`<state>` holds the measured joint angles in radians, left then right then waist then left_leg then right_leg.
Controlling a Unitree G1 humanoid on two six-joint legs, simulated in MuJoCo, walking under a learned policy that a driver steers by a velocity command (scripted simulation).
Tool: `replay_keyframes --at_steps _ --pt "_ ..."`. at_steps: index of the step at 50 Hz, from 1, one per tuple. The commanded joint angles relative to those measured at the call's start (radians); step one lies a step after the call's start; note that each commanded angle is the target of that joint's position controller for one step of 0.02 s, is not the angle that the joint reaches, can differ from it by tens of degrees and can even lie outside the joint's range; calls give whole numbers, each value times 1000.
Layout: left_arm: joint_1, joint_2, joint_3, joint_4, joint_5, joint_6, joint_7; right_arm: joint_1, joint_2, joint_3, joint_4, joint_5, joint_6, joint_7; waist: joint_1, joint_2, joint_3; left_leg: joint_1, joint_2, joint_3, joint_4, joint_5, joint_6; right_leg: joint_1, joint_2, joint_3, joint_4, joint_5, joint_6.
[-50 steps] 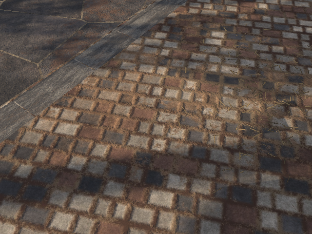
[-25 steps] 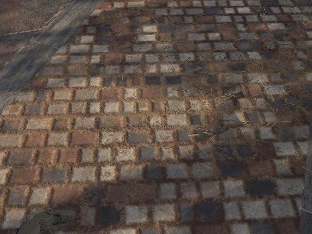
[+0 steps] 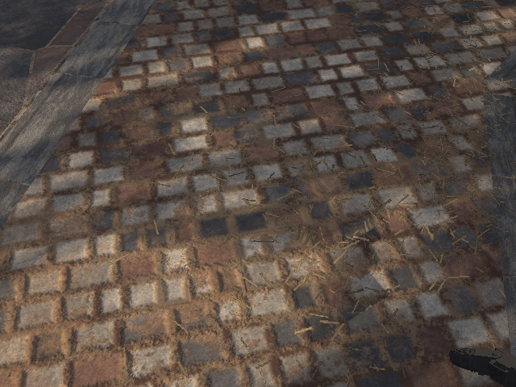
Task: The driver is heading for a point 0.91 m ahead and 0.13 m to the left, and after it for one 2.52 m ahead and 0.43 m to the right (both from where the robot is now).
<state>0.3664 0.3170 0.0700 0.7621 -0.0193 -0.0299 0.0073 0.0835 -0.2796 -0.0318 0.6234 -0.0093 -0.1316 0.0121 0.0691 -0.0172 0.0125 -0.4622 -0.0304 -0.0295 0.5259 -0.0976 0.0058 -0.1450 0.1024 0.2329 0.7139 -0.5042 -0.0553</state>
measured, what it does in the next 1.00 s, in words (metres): walks ahead: right foot, then left foot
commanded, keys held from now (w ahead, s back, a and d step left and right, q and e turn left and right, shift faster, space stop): w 0.40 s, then w+q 0.60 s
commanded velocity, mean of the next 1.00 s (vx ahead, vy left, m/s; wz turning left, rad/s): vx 0.50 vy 0.00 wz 0.13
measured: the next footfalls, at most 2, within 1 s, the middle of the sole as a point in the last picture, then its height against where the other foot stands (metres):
right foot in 0.46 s outside the picture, level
left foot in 1.00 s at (251, 310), level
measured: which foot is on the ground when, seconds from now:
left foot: down 0.00-0.48, up 0.50-0.98, down 1.00-1.00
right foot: up 0.00-0.44, down 0.46-1.00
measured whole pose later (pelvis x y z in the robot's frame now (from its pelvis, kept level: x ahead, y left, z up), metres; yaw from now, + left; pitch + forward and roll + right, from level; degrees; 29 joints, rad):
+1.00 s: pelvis +0.53 -0.02 -0.01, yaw +12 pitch +2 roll -2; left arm 0.34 0.29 0.07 0.86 -0.01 -0.04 0.02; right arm 0.08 -0.26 -0.04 0.62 0.02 -0.03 0.06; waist 0.06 0.02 0.04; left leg -0.52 0.01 0.07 0.59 -0.12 0.11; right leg 0.10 -0.03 -0.28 0.42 -0.48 0.02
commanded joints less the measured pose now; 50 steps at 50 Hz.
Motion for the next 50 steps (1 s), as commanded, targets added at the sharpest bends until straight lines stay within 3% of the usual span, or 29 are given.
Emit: replay_keyframes --at_steps 1,2,3,4,5,8,10,13,16,19,21,22,23,24,25,26,27,28,29,31,34,38,42,45,47,49,50 --pt "105 91 -3 -72 -25 -28 1 321 -189 -76 13 9 4 7 -125 245 -252 747 427 -768 -233 -471 242 -602 -51 -22 565 -48 25" --pt "-15 133 10 -87 -19 -26 1 282 -137 -62 12 13 10 4 -151 144 -128 641 382 -602 -238 -424 204 -630 -80 -42 585 47 29" --pt "-81 118 6 -105 -6 -27 2 240 -129 -55 7 2 15 4 -138 72 -69 538 338 -487 -248 -288 190 -609 -108 -75 563 108 33" --pt "-124 103 7 -120 6 -32 -1 216 -115 -50 17 -2 19 3 -125 63 -16 464 303 -409 -266 -166 196 -605 -133 -83 507 150 36" --pt "-122 85 6 -124 4 -34 -7 206 -105 -44 21 -7 17 1 -101 93 -9 414 275 -346 -286 -88 190 -561 -159 -94 465 177 35" --pt "-118 36 -8 -119 7 -29 -15 215 -106 -46 48 11 11 3 -81 121 -10 367 252 -249 -335 40 214 -524 -181 -148 342 193 51" --pt "-181 14 -21 -139 16 -32 -19 223 -139 -54 64 18 15 -1 -93 104 6 356 256 -203 -364 91 227 -534 -195 -168 218 256 64" --pt "-271 -2 -32 -152 13 -44 -30 238 -166 -59 86 23 28 -4 -121 97 16 338 227 -113 -377 112 205 -469 -184 -198 15 420 67" --pt "-352 11 -30 -170 4 -51 -40 291 -183 -62 118 32 38 -4 -150 102 26 349 236 -86 -368 113 189 -403 -155 -220 -100 508 63" --pt "-392 33 -22 -192 -1 -56 -50 312 -196 -66 143 39 52 -8 -138 110 41 420 279 -97 -335 139 167 -388 -146 -215 -166 460 27" --pt "-332 61 -6 -181 4 -61 -50 302 -207 -69 151 42 64 -13 -85 110 10 434 276 -87 -244 289 141 -261 -121 -235 -220 426 -5" --pt "-218 96 15 -148 9 -61 -43 301 -194 -62 152 41 68 -15 -24 91 -59 403 233 -56 -107 406 119 -89 -99 -253 -249 428 -29" --pt "-55 149 38 -115 18 -59 -31 294 -156 -44 137 27 66 -16 52 56 -178 268 183 -22 117 308 83 169 -186 -173 -221 436 -71" --pt "56 249 59 -103 40 -50 -21 369 -50 -11 101 13 53 -16 44 -170 -320 -104 38 48 504 -142 7 524 -454 222 -252 323 -188" --pt "80 200 46 -96 29 -47 -23 383 -84 -16 111 31 39 -17 54 -235 -378 -234 4 -83 682 -490 2 514 -521 479 -382 164 -243" --pt "26 142 27 -89 17 -48 -24 319 -160 -41 102 56 36 -13 46 -155 -220 -313 57 -109 744 -429 8 394 -491 350 -408 98 -204" --pt "-34 107 15 -91 13 -49 -25 262 -162 -42 89 56 38 -12 19 -120 -127 -311 102 -79 721 -344 13 270 -449 214 -432 124 -172" --pt "-96 76 7 -88 19 -53 -29 235 -150 -44 88 43 45 -14 -13 -86 -66 -281 130 -69 676 -273 9 159 -406 126 -470 185 -154" --pt "-137 49 1 -87 27 -63 -32 243 -139 -49 95 36 58 -16 -45 -103 -35 -230 157 -77 640 -216 5 77 -372 46 -504 265 -140" --pt "-168 42 6 -71 33 -82 -33 278 -96 -45 113 39 83 -14 -78 -98 -21 -161 166 -77 629 -149 -8 -6 -352 -59 -556 387 -141" --pt "-160 61 17 -37 38 -97 -25 232 -81 -46 94 35 95 -18 -82 -49 14 -218 162 -102 554 -36 -25 -6 -346 -178 -584 530 -143" --pt "-141 87 22 -9 33 -89 -10 129 -57 -36 61 32 83 2 -50 -28 43 -216 147 -58 316 157 -18 36 -320 -307 -597 596 -117" --pt "-61 123 32 30 20 -67 -1 -15 -33 -21 -4 31 81 29 10 1 92 -254 137 10 163 169 10 150 -360 -361 -583 634 -109" --pt "-30 140 39 49 8 -39 2 -72 -39 -22 -53 33 81 50 15 -7 96 -274 113 61 107 70 43 261 -387 -393 -511 777 -93" --pt "-44 168 46 44 4 -24 11 -44 -65 -36 -69 33 86 57 -24 -48 43 -170 53 120 101 -27 80 291 -386 -425 -396 1100 -71" --pt "-61 192 51 35 1 -9 22 122 -130 -73 -44 34 94 51 -128 -74 -68 68 -24 154 89 -94 131 258 -368 -447 -134 1318 -46" --pt "-79 182 45 27 -2 -11 26 284 -185 -105 -6 35 99 35 -221 -39 -148 335 -38 114 8 -27 174 115 -329 -464 99 1197 -10"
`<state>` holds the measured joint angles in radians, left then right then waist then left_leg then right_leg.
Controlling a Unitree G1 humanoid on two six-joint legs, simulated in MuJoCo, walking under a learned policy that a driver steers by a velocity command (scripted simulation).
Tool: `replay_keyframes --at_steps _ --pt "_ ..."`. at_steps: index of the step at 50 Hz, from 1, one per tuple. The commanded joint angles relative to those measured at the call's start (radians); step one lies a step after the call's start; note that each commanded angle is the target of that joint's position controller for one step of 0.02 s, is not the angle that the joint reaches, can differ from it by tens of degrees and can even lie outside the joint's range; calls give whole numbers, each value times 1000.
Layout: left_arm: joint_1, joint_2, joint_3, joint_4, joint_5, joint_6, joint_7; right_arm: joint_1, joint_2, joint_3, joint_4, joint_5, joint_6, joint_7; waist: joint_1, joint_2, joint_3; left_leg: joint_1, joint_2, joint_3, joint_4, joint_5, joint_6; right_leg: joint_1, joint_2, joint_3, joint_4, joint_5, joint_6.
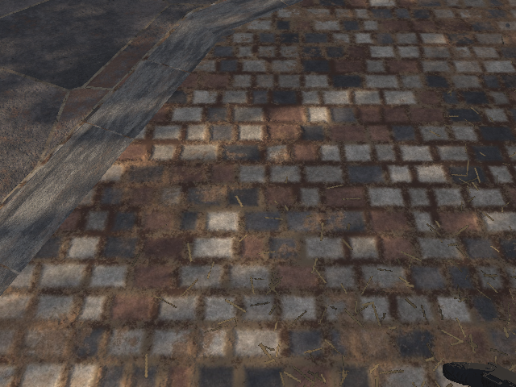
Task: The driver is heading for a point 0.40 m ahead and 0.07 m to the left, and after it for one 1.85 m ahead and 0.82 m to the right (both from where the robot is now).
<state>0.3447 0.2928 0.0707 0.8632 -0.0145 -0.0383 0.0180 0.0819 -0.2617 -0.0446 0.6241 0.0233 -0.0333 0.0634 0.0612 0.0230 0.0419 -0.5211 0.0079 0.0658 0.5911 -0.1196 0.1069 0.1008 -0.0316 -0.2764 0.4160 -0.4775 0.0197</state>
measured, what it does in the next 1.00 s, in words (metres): walks ahead: right foot, then left foot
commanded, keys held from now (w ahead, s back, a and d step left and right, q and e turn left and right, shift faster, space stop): w+q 0.30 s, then e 0.48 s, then w+e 0.22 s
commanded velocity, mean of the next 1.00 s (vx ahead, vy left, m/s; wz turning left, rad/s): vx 0.30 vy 0.00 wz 0.02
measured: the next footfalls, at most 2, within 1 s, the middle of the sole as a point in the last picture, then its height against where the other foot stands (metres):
right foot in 0.46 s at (318, 382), level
left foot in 0.90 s outside the picture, level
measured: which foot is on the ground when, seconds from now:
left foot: down 0.00-0.46, up 0.48-0.88, down 0.90-1.00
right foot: down 0.00-0.02, up 0.04-0.44, down 0.46-0.92, up 0.94-1.00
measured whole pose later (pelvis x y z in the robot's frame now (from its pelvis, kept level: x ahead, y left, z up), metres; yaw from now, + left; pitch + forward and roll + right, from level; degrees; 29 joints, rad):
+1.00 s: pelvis +0.38 +0.02 +0.02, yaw -3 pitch +1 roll -1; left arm 0.20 0.32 0.08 0.70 -0.02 0.02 0.01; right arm 0.26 -0.28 -0.06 0.70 -0.02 -0.05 -0.03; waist -0.01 -0.03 -0.02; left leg -0.25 -0.01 -0.04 0.47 -0.25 0.01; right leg -0.50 0.10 0.13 0.86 -0.37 -0.02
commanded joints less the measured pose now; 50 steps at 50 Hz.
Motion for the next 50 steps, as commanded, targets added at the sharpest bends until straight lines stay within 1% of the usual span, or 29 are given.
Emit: replay_keyframes --at_steps 1,2,3,4,5,6,7,10,15,19,21,22,23,24,25,26,27,28,30,32,36,41,44,45,46,47,48,49,50 --pt "16 99 10 -116 27 -20 7 361 -314 -120 11 1 8 -38 -177 139 -277 783 164 -383 -51 -5 200 -539 -82 55 764 482 -29" --pt "12 62 -14 -147 26 -61 -11 340 -316 -109 -23 1 -6 -35 -141 182 -421 950 337 -893 -224 -142 354 -797 93 278 998 -124 -3" --pt "-116 148 10 -174 -14 -89 -27 336 -236 -85 -20 -8 -17 -30 -197 74 -353 908 314 -800 -283 -158 291 -902 30 388 1015 -59 -24" --pt "-163 141 4 -198 -29 -103 -32 292 -206 -76 -16 -9 -25 -30 -166 39 -220 765 277 -657 -292 -105 250 -915 -11 374 939 29 -42" --pt "-159 128 3 -189 -9 -106 -25 225 -182 -68 -21 -6 -28 -31 -112 -33 -135 611 229 -548 -301 -3 215 -869 -50 366 839 87 -37" --pt "-142 140 12 -179 12 -98 -20 174 -151 -58 -35 -13 -30 -35 -76 -18 -100 501 196 -473 -317 94 199 -799 -78 366 766 128 -27" --pt "-122 139 15 -175 19 -84 -21 148 -144 -54 -49 -21 -30 -39 -51 3 -87 425 173 -444 -341 141 196 -742 -86 366 739 153 -13" --pt "-126 101 6 -179 32 -58 -16 151 -173 -62 -35 -16 -36 -54 -36 9 -69 300 138 -360 -368 252 201 -699 -74 332 612 223 43" --pt "-328 55 -19 -227 22 -62 -27 218 -203 -71 -1 -4 -20 -77 -116 52 -39 233 67 -297 -345 87 123 -609 -1 317 224 534 66" --pt "-336 87 -9 -222 24 -83 -54 277 -169 -58 49 -10 -11 -84 -134 85 -61 371 122 -315 -235 212 80 -578 12 323 104 614 17" --pt "-291 105 1 -210 29 -88 -60 254 -163 -55 57 -19 -8 -85 -103 105 -76 428 144 -328 -157 298 51 -542 15 320 79 559 -29" --pt "-232 114 7 -189 33 -90 -59 229 -154 -51 54 -19 -7 -85 -66 98 -95 433 123 -308 -90 370 29 -467 29 299 39 580 -56" --pt "-170 146 17 -173 41 -94 -55 237 -134 -44 50 -27 -10 -85 -41 53 -145 413 65 -267 38 383 -8 -340 0 316 31 780 -85" --pt "-114 212 25 -178 60 -95 -54 331 -95 -28 38 -43 -15 -85 -68 -112 -287 249 -14 -224 284 107 -67 -54 -172 514 112 1114 -194" --pt "-73 187 21 -155 47 -76 -58 451 -83 -17 70 -38 -15 -83 -77 -298 -400 56 -93 -166 564 -505 -144 131 -338 792 68 1160 -353" --pt "-62 151 12 -156 7 -59 -65 421 -158 -30 71 -29 -5 -81 -59 -223 -394 -6 -62 -207 633 -544 -155 100 -323 887 2 878 -351" --pt "-120 139 9 -170 -5 -45 -65 306 -184 -40 51 -19 10 -85 -40 -139 -277 -67 -34 -194 676 -486 -168 7 -283 827 -27 681 -314" --pt "-161 133 4 -183 -1 -33 -61 222 -185 -42 31 -22 23 -91 -33 -83 -194 -91 -20 -170 659 -442 -170 -102 -245 767 -57 588 -287" --pt "-203 150 11 -193 14 -15 -47 175 -163 -45 7 -29 40 -104 -61 -98 -120 -36 8 -166 549 -371 -162 -276 -183 702 -104 502 -251" --pt "-217 146 16 -199 21 -1 -36 201 -121 -37 16 -29 41 -113 -81 -152 -123 41 -10 -142 408 -355 -163 -338 -129 641 -120 511 -232" --pt "-206 169 35 -207 6 23 -11 173 -108 -34 21 -30 39 -119 -69 -152 -179 104 -30 -153 255 -267 -178 -352 -119 659 -121 430 -246" --pt "-204 168 42 -217 -4 54 3 115 -113 -36 1 -23 20 -101 -52 -175 -157 171 -47 -154 95 -212 -166 -402 -93 739 -144 86 -227" --pt "-215 156 37 -224 -11 67 9 165 -105 -41 18 -12 -8 -86 -101 -171 -120 349 -49 -119 -135 -135 -120 -511 -43 758 -120 -107 -185" --pt "-207 127 28 -227 -12 66 9 210 -138 -52 27 -15 -15 -91 -123 -124 -113 469 33 -173 -214 -165 -83 -614 4 718 -42 -158 -138" --pt "-195 55 10 -240 -11 59 6 273 -210 -67 34 -39 -15 -98 -127 67 -144 576 250 -416 -299 -382 2 -757 110 546 236 -173 -72" --pt "-233 81 18 -284 -13 38 2 258 -274 -85 41 -73 -20 -84 -114 230 -54 482 385 -696 -414 -553 98 -910 143 448 425 -70 -62" --pt "-227 144 35 -278 -5 27 -2 188 -228 -74 19 -66 -32 -87 -85 172 -4 447 376 -662 -416 -570 106 -928 70 466 531 19 -51" --pt "-193 161 44 -252 -4 27 -7 150 -178 -62 13 -43 -37 -95 -69 145 5 457 324 -562 -416 -511 69 -935 61 450 571 90 -34" --pt "-161 152 46 -229 1 30 -8 139 -156 -54 8 -29 -38 -99 -64 127 -13 488 285 -482 -409 -440 37 -929 49 428 612 137 -14"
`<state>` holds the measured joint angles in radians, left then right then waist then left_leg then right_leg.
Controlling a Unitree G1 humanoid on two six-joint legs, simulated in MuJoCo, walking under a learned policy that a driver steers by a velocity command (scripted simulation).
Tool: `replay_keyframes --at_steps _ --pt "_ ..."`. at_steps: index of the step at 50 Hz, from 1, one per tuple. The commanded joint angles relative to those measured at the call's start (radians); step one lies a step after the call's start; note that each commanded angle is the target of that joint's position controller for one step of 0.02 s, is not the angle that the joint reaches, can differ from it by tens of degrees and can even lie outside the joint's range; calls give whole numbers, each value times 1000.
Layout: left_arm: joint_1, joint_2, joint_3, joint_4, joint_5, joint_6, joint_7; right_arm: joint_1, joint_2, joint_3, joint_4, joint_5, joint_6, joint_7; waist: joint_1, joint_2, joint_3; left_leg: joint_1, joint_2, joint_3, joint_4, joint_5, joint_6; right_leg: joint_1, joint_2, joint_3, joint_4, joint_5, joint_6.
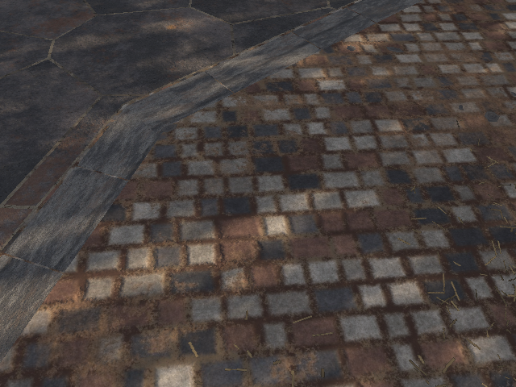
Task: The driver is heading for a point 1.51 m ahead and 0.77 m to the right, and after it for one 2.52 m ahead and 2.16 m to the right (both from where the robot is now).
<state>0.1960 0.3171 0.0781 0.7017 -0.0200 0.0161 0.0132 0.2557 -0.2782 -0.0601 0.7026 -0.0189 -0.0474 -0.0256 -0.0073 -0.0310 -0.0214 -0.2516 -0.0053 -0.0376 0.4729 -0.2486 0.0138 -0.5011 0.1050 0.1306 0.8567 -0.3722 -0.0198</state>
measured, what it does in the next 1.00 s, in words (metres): walks ahead, turning right: right foot, then left foot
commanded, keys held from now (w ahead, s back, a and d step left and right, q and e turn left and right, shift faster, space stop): w+e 1.00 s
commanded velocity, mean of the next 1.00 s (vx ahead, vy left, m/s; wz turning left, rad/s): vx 0.46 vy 0.00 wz -0.58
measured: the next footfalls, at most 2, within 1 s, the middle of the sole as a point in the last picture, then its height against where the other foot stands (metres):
right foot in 0.38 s outside the picture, level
left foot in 0.86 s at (313, 353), level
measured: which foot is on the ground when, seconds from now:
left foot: down 0.00-0.38, up 0.40-0.84, down 0.86-1.00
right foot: up 0.00-0.36, down 0.38-0.88, up 0.90-1.00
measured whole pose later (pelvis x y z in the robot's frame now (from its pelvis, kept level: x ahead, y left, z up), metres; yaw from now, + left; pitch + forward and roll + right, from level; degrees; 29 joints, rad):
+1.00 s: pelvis +0.47 -0.18 -0.01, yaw -36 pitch +1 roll +1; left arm 0.35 0.31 0.06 0.74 -0.03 -0.02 0.01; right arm 0.14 -0.27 -0.05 0.68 -0.01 -0.10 0.01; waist 0.03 -0.04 0.03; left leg -0.35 -0.03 0.04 0.49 -0.16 0.03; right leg -0.38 0.03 0.10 1.19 -0.41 -0.01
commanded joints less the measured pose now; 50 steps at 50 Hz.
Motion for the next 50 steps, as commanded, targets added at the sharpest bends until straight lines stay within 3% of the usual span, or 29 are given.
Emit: replay_keyframes --at_steps 1,4,8,12,15,17,18,19,20,21,22,23,24,25,26,29,32,34,38,41,42,43,44,45,46,47,48,49,50 --pt "-13 107 34 -64 9 -25 -9 -20 -131 -35 -60 18 -25 -13 -9 173 66 218 282 -314 -298 -229 123 -339 -101 6 213 82 41" --pt "-63 61 21 -87 0 -34 -24 42 -128 -33 -40 4 -37 -12 -43 155 74 213 254 -164 -321 -80 123 -341 -130 -34 238 190 65" --pt "-139 40 10 -131 -2 -37 -39 80 -155 -43 -20 8 -36 -4 -75 157 92 232 262 -51 -336 26 138 -319 -160 -66 82 265 86" --pt "-212 14 -6 -166 -4 -42 -63 102 -193 -57 7 23 -32 4 -97 153 116 223 279 46 -323 95 132 -224 -171 -127 -95 276 61" --pt "-231 25 -7 -185 -8 -41 -76 112 -213 -67 28 43 -24 11 -89 153 129 249 307 85 -292 142 120 -157 -164 -166 -176 198 8" --pt "-182 53 6 -184 -4 -40 -79 94 -236 -75 33 52 -15 12 -39 167 91 256 315 130 -187 431 100 -29 -118 -213 -223 131 -41" --pt "-74 82 26 -157 -1 -38 -76 78 -240 -75 34 57 -11 9 30 149 18 235 289 189 -28 650 75 141 -71 -245 -284 165 -72" --pt "98 144 62 -103 -4 -33 -64 104 -211 -63 33 53 -12 5 106 105 -94 137 241 240 204 730 40 415 -21 -247 -312 201 -110" --pt "257 230 89 -78 -16 -22 -41 124 -139 -34 5 10 -18 6 153 -68 -204 -158 194 239 550 240 -14 732 -218 56 -322 176 -184" --pt "225 322 87 -103 -15 -40 -43 152 -47 1 -68 -6 -50 12 68 -282 -333 -506 -5 68 832 -373 -62 922 -439 666 -509 -109 -374" --pt "234 218 61 -103 -7 -56 -49 24 -160 -24 -69 42 -77 18 146 -123 -291 -608 35 -60 906 -294 -46 883 -440 652 -596 -145 -343" --pt "196 170 43 -88 -1 -69 -49 -26 -183 -28 -88 61 -92 22 126 -113 -157 -654 75 -40 872 -194 -19 774 -410 509 -589 -50 -308" --pt "136 144 33 -96 -1 -73 -47 -22 -173 -25 -71 38 -98 15 83 -28 -95 -591 116 -39 800 -112 -12 633 -364 397 -578 64 -276" --pt "72 122 25 -107 5 -72 -45 -15 -173 -30 -63 13 -96 10 41 -16 -47 -519 138 -42 717 -59 -20 507 -320 309 -587 173 -258" --pt "35 107 18 -121 17 -72 -40 2 -169 -33 -58 7 -86 14 8 -37 -30 -456 149 -47 685 -20 -24 426 -290 263 -613 239 -253" --pt "28 113 20 -101 14 -82 -26 1 -136 -25 -53 -2 -60 19 -18 -28 -2 -413 126 -18 586 45 -65 316 -259 183 -647 414 -271" --pt "77 130 25 -65 4 -82 -9 -129 -96 -8 -89 -5 -60 21 20 -24 40 -402 87 -8 347 229 -84 270 -209 119 -643 448 -235" --pt "115 138 29 -44 -3 -76 -2 -219 -72 3 -108 3 -68 31 55 -37 50 -337 47 1 185 340 -82 246 -186 106 -633 393 -206" --pt "185 142 32 -4 -16 -68 6 -310 -103 -4 -134 24 -81 52 77 -46 59 -273 16 -37 38 377 -57 319 -228 200 -582 318 -185" --pt "186 142 38 5 -10 -54 12 -270 -134 -19 -127 24 -87 55 47 -77 46 -221 13 -50 10 245 -19 413 -263 270 -490 387 -161" --pt "177 137 37 2 -7 -50 11 -211 -147 -28 -115 23 -90 50 16 -87 19 -130 2 -28 -10 209 3 414 -247 274 -435 465 -148" --pt "164 108 27 -7 -3 -49 5 -103 -174 -45 -94 16 -94 43 -43 -70 -61 50 23 -27 -35 222 39 386 -189 241 -298 528 -118" --pt "164 56 5 -33 17 -49 1 52 -225 -57 -86 0 -92 33 -105 16 -226 339 181 -174 9 172 100 253 -124 174 -28 375 -83" --pt "328 -20 -19 -47 -15 -58 -2 126 -281 -72 -47 -2 -79 38 -38 356 -374 690 416 -641 -69 -53 267 -122 19 63 317 -197 -11" --pt "310 83 -4 -27 -27 -59 2 117 -187 -53 -60 20 -72 42 -59 277 -320 641 428 -749 -146 -291 243 -238 -63 82 445 -198 0" --pt "186 147 14 -41 -24 -55 2 64 -132 -38 -69 21 -66 35 -86 175 -169 503 382 -583 -170 -278 195 -269 -100 55 467 -102 7" --pt "124 144 16 -57 -12 -51 5 8 -120 -31 -70 11 -58 33 -68 100 -78 368 341 -454 -186 -144 169 -243 -137 16 445 -31 15" --pt "88 130 18 -71 0 -51 2 -21 -102 -25 -59 7 -55 31 -49 93 -11 261 305 -360 -211 -32 167 -224 -164 11 399 12 18" --pt "96 108 19 -74 -5 -47 -4 -34 -93 -20 -52 0 -58 29 -23 126 10 189 277 -285 -239 28 157 -173 -191 8 368 39 16"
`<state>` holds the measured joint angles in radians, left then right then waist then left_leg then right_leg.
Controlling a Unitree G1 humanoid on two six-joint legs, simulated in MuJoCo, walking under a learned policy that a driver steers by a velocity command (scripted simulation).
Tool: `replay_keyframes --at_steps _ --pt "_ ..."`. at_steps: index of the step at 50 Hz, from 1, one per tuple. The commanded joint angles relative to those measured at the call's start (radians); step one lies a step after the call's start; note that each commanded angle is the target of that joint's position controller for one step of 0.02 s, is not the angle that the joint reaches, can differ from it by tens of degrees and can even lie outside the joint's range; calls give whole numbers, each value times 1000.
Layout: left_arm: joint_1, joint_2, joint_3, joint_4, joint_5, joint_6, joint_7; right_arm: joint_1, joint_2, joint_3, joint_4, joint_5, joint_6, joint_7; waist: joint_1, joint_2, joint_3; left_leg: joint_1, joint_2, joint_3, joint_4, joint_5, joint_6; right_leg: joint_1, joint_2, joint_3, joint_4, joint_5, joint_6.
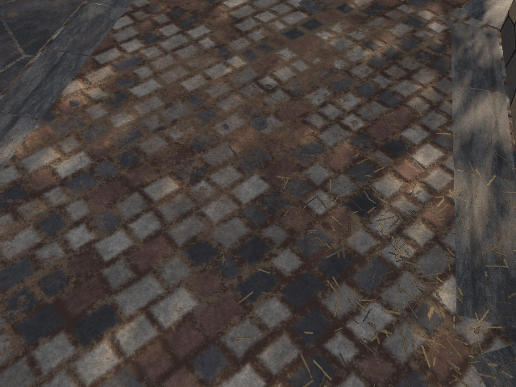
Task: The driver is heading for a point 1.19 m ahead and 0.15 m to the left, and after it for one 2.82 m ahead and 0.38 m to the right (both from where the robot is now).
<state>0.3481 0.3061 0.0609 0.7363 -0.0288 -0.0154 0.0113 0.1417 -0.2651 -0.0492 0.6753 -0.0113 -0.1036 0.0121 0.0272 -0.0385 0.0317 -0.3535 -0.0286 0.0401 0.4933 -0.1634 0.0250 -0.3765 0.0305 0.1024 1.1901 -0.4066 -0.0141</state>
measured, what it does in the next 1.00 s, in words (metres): walks ahead: right foot, then left foot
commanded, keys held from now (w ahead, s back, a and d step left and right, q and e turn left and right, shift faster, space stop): w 0.30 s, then w+q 0.70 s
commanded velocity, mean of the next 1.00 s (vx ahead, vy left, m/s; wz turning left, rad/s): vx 0.50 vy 0.00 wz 0.14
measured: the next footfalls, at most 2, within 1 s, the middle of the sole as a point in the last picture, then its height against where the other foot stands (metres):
right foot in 0.38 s outside the picture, level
left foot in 0.90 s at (245, 323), level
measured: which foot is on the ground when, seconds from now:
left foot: down 0.00-0.38, up 0.40-0.88, down 0.90-1.00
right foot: up 0.00-0.36, down 0.38-0.92, up 0.94-1.00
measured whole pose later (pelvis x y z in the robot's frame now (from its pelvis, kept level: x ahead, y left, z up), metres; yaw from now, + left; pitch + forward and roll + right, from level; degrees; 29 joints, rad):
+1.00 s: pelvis +0.54 -0.02 -0.01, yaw +14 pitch +1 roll -1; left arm 0.26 0.29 0.06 0.81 -0.02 -0.08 0.00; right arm 0.14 -0.30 -0.07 0.69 0.02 -0.04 0.04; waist 0.01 0.00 0.08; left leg -0.44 -0.07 0.04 0.61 -0.19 0.11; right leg -0.26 -0.04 -0.01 1.19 -0.45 0.01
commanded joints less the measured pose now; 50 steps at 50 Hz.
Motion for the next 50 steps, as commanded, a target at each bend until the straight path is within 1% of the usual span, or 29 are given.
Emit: replay_keyframes --at_steps 1,3,5,10,14,16,17,18,19,20,21,22,24,25,26,28,30,35,38,40,42,43,44,45,46,47,48,49,50 --pt "-45 92 32 -105 -1 -10 -5 77 -98 -30 -16 -5 -7 -7 -48 147 -33 250 277 -312 -289 -35 148 -266 -122 24 6 82 9" --pt "-53 46 20 -108 2 -2 -6 88 -107 -34 11 5 -17 -1 -38 137 -15 210 277 -251 -328 21 175 -261 -125 12 -63 88 11" --pt "-95 28 11 -121 13 -4 -8 101 -137 -44 35 9 -22 2 -38 114 0 215 290 -210 -356 76 198 -289 -129 14 -168 145 16" --pt "-244 13 -8 -142 17 -34 -37 122 -180 -51 75 28 -5 1 -76 90 21 229 247 -63 -365 172 172 -219 -121 -62 -478 386 12" --pt "-349 33 -7 -179 9 -43 -51 203 -214 -57 126 43 16 0 -100 104 42 319 292 -62 -338 192 154 -194 -99 -89 -596 357 -12" --pt "-344 55 2 -184 13 -45 -53 212 -227 -59 144 51 31 -3 -76 119 34 359 310 -70 -279 302 138 -135 -77 -108 -645 287 -40" --pt "-275 76 16 -168 17 -48 -50 200 -232 -57 149 55 37 -4 -22 122 -6 350 293 -53 -190 444 120 -15 -49 -130 -691 290 -58" --pt "-130 120 42 -121 21 -49 -43 203 -213 -47 153 53 41 -7 51 107 -94 294 245 -18 -21 542 92 203 -22 -148 -718 314 -84" --pt "49 189 67 -85 30 -45 -29 198 -161 -22 134 32 36 -8 128 46 -229 105 194 12 252 343 49 500 -161 -4 -684 322 -133" --pt "98 287 82 -78 41 -40 -19 299 -37 17 100 18 22 -4 69 -215 -358 -268 21 13 622 -318 -21 788 -433 459 -771 153 -276" --pt "104 198 60 -82 37 -44 -20 258 -131 -5 119 43 8 -4 111 -141 -379 -356 32 -149 767 -422 -19 738 -447 580 -860 53 -286" --pt "49 152 42 -75 32 -50 -22 187 -181 -24 91 66 2 -1 97 -115 -231 -424 77 -151 793 -347 -8 634 -413 421 -875 89 -244" --pt "-64 82 23 -69 32 -61 -28 127 -164 -27 84 45 8 -7 37 -67 -102 -379 146 -129 708 -194 -12 425 -330 214 -931 212 -200" --pt "-100 52 16 -67 39 -70 -30 147 -152 -31 95 41 24 -8 6 -70 -73 -321 166 -139 685 -137 -12 353 -296 137 -972 264 -178" --pt "-118 56 20 -60 42 -80 -30 176 -127 -28 100 45 37 -7 -18 -93 -71 -275 172 -139 677 -106 -22 303 -302 101 -1003 304 -189" --pt "-131 56 26 -37 40 -98 -28 170 -96 -24 99 44 59 -7 -36 -51 -31 -276 175 -146 643 -71 -38 253 -297 12 -1044 399 -193" --pt "-127 68 32 -15 46 -104 -20 126 -88 -24 83 42 68 -9 -35 -18 0 -327 170 -158 572 4 -46 258 -290 -62 -1061 459 -186" --pt "-95 111 43 21 40 -96 -3 -19 -57 -7 33 33 60 20 13 3 46 -305 147 -83 282 228 -30 287 -268 -217 -1086 482 -153" --pt "-38 132 51 53 27 -78 1 -114 -52 -1 -15 33 59 38 47 18 78 -340 137 -45 184 214 -2 386 -298 -257 -1062 516 -144" --pt "-19 144 55 68 17 -61 2 -148 -61 -3 -44 34 60 50 48 11 80 -354 122 -16 148 152 23 462 -317 -277 -1014 604 -131" --pt "-32 170 62 68 12 -45 8 -128 -85 -15 -61 34 64 58 15 -20 38 -274 69 38 138 58 58 505 -320 -306 -908 899 -109" --pt "-40 186 66 65 9 -36 12 -82 -106 -27 -59 34 68 58 -18 -41 -4 -199 32 68 148 3 80 516 -318 -315 -818 1067 -98" --pt "-52 197 68 61 7 -27 16 21 -140 -48 -39 37 72 54 -79 -48 -64 -66 -9 86 141 -26 107 494 -305 -326 -668 1164 -84" --pt "-68 190 62 54 3 -25 20 182 -194 -81 1 39 76 40 -169 -24 -145 181 -45 71 72 25 146 384 -264 -347 -446 1099 -51" --pt "-32 123 38 34 35 -36 20 295 -286 -109 25 41 89 16 -183 142 -228 475 121 -201 56 66 209 109 -199 -343 -122 577 -3" --pt "23 19 3 -19 40 -69 4 227 -343 -110 -10 41 77 18 -74 322 -345 744 343 -802 -113 -150 419 -290 31 -173 211 -173 53" --pt "-90 118 21 -31 8 -107 -12 240 -252 -83 -23 35 64 26 -150 163 -367 741 357 -835 -211 -209 382 -389 -20 9 244 -150 27" --pt "-162 131 23 -60 -21 -124 -18 214 -210 -72 -18 28 50 26 -141 123 -231 627 326 -691 -217 -157 339 -428 -59 -1 192 -67 2" --pt "-166 113 19 -55 -6 -130 -11 155 -188 -65 -20 29 41 27 -86 29 -131 470 279 -571 -217 -35 305 -391 -104 -6 93 6 -1"
Over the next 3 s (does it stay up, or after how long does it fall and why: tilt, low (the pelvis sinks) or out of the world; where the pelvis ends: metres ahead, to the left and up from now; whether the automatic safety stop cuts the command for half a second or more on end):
stays up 1.11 0.21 0.01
